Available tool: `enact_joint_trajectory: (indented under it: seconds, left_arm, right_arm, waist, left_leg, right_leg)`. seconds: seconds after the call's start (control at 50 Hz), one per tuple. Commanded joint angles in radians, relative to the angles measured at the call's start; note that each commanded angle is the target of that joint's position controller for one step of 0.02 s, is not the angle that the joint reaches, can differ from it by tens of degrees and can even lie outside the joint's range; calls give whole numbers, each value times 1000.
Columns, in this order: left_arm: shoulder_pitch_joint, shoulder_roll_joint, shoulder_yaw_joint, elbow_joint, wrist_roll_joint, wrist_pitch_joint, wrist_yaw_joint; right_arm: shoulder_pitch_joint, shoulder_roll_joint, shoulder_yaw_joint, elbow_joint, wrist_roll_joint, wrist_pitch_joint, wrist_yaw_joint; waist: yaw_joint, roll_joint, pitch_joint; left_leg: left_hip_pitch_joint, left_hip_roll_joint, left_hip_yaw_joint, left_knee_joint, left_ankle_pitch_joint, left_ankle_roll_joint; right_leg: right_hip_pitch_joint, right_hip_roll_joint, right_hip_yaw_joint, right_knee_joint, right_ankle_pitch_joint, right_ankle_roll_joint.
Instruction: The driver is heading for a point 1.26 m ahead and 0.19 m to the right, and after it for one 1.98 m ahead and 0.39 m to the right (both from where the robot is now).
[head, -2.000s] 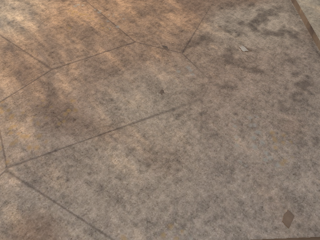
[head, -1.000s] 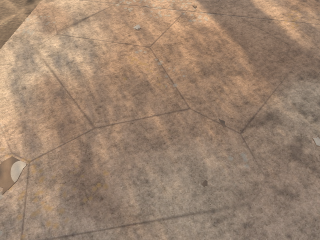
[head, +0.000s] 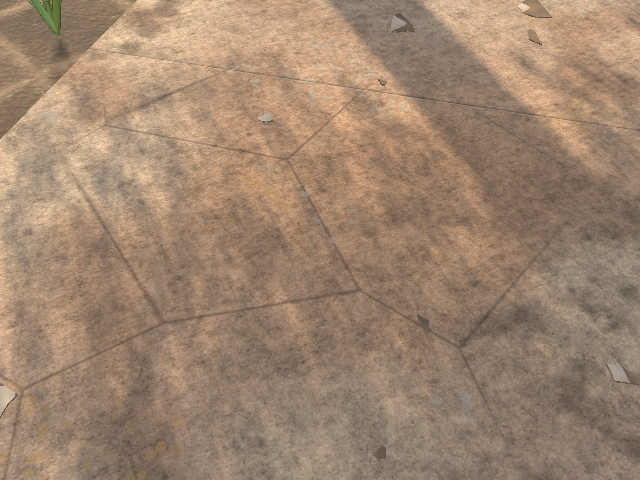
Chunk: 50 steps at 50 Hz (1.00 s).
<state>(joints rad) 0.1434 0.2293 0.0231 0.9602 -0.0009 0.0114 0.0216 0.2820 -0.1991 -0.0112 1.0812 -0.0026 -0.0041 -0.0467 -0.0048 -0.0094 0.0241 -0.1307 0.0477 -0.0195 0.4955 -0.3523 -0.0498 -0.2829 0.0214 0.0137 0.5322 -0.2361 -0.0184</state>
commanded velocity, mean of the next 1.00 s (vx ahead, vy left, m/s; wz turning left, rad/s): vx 0.11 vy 0.00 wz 0.00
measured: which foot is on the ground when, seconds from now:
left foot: down 0.00-0.86, up 0.88-1.00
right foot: down 0.00-1.00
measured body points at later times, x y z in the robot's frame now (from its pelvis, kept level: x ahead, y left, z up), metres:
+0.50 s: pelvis -0.01 +0.01 +0.00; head +0.00 +0.01 +0.45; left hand +0.04 +0.25 -0.15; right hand -0.05 -0.22 -0.15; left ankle -0.05 +0.15 -0.73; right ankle +0.03 -0.11 -0.73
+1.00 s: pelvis +0.08 -0.01 +0.01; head +0.08 -0.02 +0.46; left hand +0.04 +0.23 -0.14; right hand +0.11 -0.26 -0.14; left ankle +0.01 +0.12 -0.63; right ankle +0.03 -0.10 -0.73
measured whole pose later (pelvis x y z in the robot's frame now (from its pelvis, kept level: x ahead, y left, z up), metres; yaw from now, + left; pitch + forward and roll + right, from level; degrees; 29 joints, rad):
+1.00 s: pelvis +0.08 -0.01 +0.01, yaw +0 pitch +1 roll +0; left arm 0.41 0.20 0.01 1.08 -0.01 -0.10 -0.02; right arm 0.35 -0.23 -0.03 1.02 0.04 -0.10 0.00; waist 0.03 0.03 -0.04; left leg -0.47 0.04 -0.01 1.22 -0.29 0.08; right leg -0.12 0.04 -0.04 0.40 -0.29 -0.05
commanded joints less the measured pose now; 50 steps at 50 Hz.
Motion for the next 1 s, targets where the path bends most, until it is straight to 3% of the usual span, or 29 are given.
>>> enact_joint_trajectory:
  seconds: [0.02,0.58,0.6,0.64,0.66,0.7,0.72,0.76,0.78,0.82,0.84,0.86,0.88,0.9,0.92,0.94,0.96,1.0]
  left_arm:
    - [-9,99,17,-26,-1,-7,6]
    - [73,71,-3,86,-4,-1,20]
    - [93,61,-6,99,-3,0,20]
    - [112,85,4,108,-14,0,21]
    - [103,92,7,103,-15,-5,20]
    - [84,74,5,88,-16,-29,12]
    - [66,62,4,78,-15,-42,4]
    - [27,22,-4,55,-19,-68,-13]
    - [30,22,-6,52,-21,-78,-19]
    - [123,16,-6,73,-34,-93,-27]
    - [210,31,2,107,-32,-96,-25]
    - [327,86,23,141,-25,-99,-24]
    - [472,211,57,164,-27,-104,-29]
    - [524,196,45,167,-13,-119,-35]
    - [414,140,25,138,-6,-130,-33]
    - [341,108,14,109,-4,-134,-35]
    - [305,96,7,97,-3,-131,-38]
    - [314,38,-14,99,2,-116,-37]
  right_arm:
    - [65,-98,-13,-3,-2,-8,-3]
    - [177,-48,4,40,0,-9,-4]
    - [202,-35,6,52,0,-8,-4]
    - [202,-60,-3,42,8,-5,-9]
    - [203,-67,-6,31,10,-7,-12]
    - [225,-82,-12,22,17,-22,-9]
    - [242,-96,-18,20,20,-31,-6]
    - [269,-158,-40,20,26,-42,1]
    - [244,-164,-45,9,26,-45,3]
    - [158,-146,-41,-24,33,-49,11]
    - [123,-131,-36,-41,37,-48,17]
    - [79,-116,-30,-65,32,-57,22]
    - [68,-50,-14,-104,27,-77,20]
    - [61,-48,-10,-126,32,-101,21]
    - [49,-70,-16,-134,49,-116,34]
    - [37,-67,-14,-134,55,-126,46]
    - [23,-76,-20,-137,47,-133,52]
    - [-9,-116,-42,-147,38,-127,60]
  waist:
    - [2,17,3]
    - [8,14,34]
    - [6,13,12]
    - [6,25,47]
    - [-1,23,82]
    - [-14,50,121]
    - [-27,78,120]
    - [-38,196,124]
    - [-25,205,142]
    - [51,197,171]
    - [88,161,164]
    - [131,50,127]
    - [166,-243,48]
    - [155,-262,-8]
    - [96,-132,57]
    - [70,-86,76]
    - [50,-47,90]
    - [35,-58,87]
  left_leg:
    - [-121,-11,19,-96,142,36]
    - [-149,-24,26,-137,100,52]
    - [-140,-32,35,-142,12,56]
    - [-177,-38,26,-123,-232,90]
    - [-207,-23,2,-127,-330,113]
    - [-221,29,-82,-155,-391,156]
    - [-182,70,-144,-186,-401,182]
    - [-99,205,-333,-302,-449,250]
    - [-128,249,-378,-323,-428,266]
    - [-236,208,-300,-275,-363,226]
    - [-295,142,-217,-197,-284,192]
    - [-378,62,-112,21,-73,152]
    - [-550,-67,60,380,-9,88]
    - [-642,-84,-26,662,-135,88]
    - [-714,-22,-84,815,-83,113]
    - [-733,13,-84,859,-3,135]
    - [-745,45,-69,825,71,145]
    - [-696,74,-30,739,134,142]
  right_leg:
    - [94,-40,35,-86,148,-51]
    - [84,-37,37,-126,88,-35]
    - [92,-28,28,-130,-18,-34]
    - [28,-2,10,-103,-326,-46]
    - [-24,-9,23,-96,-424,-56]
    - [-86,-23,35,-57,-419,-62]
    - [-127,-17,18,-10,-357,-54]
    - [-208,14,-73,161,-174,-36]
    - [-200,-12,-62,210,-149,-47]
    - [-36,-16,-68,60,-182,-76]
    - [106,5,-75,-37,-156,-77]
    - [257,-59,56,-109,-126,-96]
    - [421,-250,422,-273,-266,-199]
    - [446,-406,758,-395,-327,-282]
    - [390,-419,698,-384,-293,-271]
    - [353,-370,560,-385,-239,-248]
    - [335,-329,442,-398,-156,-226]
    - [308,-252,259,-418,38,-180]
